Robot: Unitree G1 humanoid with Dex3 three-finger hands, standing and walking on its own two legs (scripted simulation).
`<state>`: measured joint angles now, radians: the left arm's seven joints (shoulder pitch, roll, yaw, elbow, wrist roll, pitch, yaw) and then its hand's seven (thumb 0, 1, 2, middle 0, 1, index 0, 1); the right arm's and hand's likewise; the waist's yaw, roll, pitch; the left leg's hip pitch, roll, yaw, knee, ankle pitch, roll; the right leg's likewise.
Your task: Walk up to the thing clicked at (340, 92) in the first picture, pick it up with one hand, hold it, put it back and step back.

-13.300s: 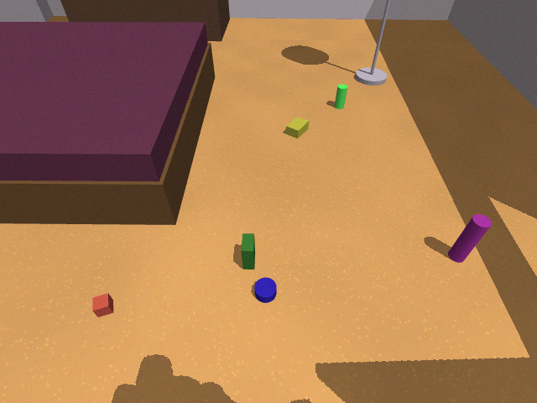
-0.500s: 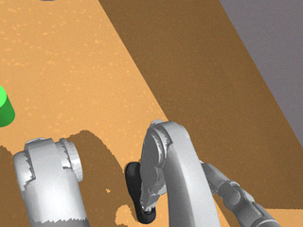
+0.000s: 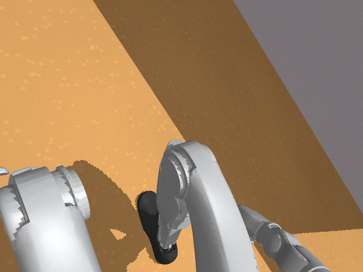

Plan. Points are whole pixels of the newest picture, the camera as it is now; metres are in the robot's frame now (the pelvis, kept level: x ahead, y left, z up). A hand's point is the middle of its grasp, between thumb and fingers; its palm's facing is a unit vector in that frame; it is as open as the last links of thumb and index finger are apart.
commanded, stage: close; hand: left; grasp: from the side
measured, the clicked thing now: out of the picture +0.44 +0.29 -0.20
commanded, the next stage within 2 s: settle in 0.74 s
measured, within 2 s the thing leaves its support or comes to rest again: leaves its support in 1.20 s
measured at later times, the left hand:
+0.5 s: hand out of the picture +0.42 +0.28 -0.17, palm faces +0.33 -0.94 -0.01, open 10.6 cm
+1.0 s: hand out of the picture +0.44 +0.28 -0.16, palm faces +0.36 -0.93 -0.01, open 9.5 cm
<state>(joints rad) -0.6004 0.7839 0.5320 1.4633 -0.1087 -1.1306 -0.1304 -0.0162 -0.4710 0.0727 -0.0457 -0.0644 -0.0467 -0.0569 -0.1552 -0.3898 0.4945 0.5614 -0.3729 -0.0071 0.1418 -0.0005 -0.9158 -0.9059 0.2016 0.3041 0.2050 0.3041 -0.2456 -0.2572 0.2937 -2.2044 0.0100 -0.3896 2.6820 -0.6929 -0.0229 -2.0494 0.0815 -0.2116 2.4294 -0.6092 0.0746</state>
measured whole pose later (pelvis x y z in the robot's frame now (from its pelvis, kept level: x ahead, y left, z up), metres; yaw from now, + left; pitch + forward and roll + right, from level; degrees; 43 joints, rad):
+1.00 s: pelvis +0.00 +0.00 +0.00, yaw -1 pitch +11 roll -18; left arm -0.65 0.83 0.49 1.43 -0.06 -1.12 0.03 0.01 -0.19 0.93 -0.70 -1.01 -0.68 -1.01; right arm -0.17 -0.37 0.51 0.56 -0.38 0.03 0.16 0.00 -0.89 -0.90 0.20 0.30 0.20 0.30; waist -0.25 -0.28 0.32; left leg -2.21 0.02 -0.41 2.68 -0.71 -0.03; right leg -2.05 0.09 -0.23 2.41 -0.61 0.09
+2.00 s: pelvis +0.03 -0.02 +0.06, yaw +7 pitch +29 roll -9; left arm -0.50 0.47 0.39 0.83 -0.13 -0.64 -0.14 0.01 -0.28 1.05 -0.73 -1.03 -0.71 -1.03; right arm 0.02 -0.29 0.13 0.66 -0.13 0.07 0.10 0.00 -0.90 -0.90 0.20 0.30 0.20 0.30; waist -0.13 -0.03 -0.03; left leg -2.23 0.02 -0.19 2.41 -0.71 -0.03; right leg -2.14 -0.01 -0.08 2.32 -0.70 0.04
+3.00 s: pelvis +0.03 -0.02 +0.10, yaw +11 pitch +33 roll -4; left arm -0.57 0.39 0.41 0.87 -0.11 -0.57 -0.18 0.01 -0.35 1.13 -0.74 -1.06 -0.72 -1.06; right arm 0.09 -0.28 0.03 0.69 -0.09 0.02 0.05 0.00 -0.92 -0.91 0.20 0.30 0.20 0.30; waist -0.12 0.00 -0.12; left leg -2.14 0.03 -0.11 2.25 -0.68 -0.04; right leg -2.09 -0.02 -0.03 2.21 -0.69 0.02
